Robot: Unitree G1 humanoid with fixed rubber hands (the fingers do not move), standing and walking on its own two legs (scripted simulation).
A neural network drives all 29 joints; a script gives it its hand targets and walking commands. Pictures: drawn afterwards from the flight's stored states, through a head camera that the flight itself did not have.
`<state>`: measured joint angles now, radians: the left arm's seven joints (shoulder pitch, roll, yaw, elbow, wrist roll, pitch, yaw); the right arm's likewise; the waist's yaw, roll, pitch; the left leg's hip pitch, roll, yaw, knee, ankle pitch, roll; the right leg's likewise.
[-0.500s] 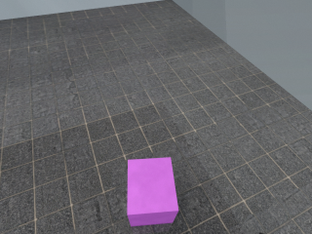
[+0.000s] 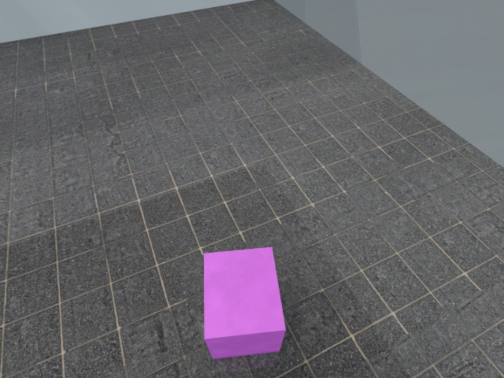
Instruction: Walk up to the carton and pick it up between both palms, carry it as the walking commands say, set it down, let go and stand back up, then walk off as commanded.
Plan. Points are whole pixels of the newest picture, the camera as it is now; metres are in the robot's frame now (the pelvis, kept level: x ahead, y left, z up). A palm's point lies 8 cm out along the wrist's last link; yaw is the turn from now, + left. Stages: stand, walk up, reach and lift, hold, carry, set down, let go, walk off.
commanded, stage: walk up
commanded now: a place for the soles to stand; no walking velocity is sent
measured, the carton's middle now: (242, 303) +0.45 +0.04 -0.64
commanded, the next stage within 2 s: reach and lift in 0.44 s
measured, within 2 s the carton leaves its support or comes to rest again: neither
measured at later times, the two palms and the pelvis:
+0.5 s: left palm out of the picture +0.09 +0.30 -0.11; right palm out of the picture +0.06 -0.30 -0.12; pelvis +0.01 +0.00 +0.00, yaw -1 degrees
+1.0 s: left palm (90, 354) +0.18 +0.30 -0.15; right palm (376, 342) +0.21 -0.22 -0.15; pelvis +0.00 +0.01 -0.04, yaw +6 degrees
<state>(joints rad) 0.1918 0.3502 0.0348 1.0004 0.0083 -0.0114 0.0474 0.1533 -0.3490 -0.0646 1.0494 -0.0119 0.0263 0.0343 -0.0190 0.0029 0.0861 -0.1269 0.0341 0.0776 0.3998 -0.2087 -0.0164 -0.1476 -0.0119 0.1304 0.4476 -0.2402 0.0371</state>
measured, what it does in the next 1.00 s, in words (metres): stands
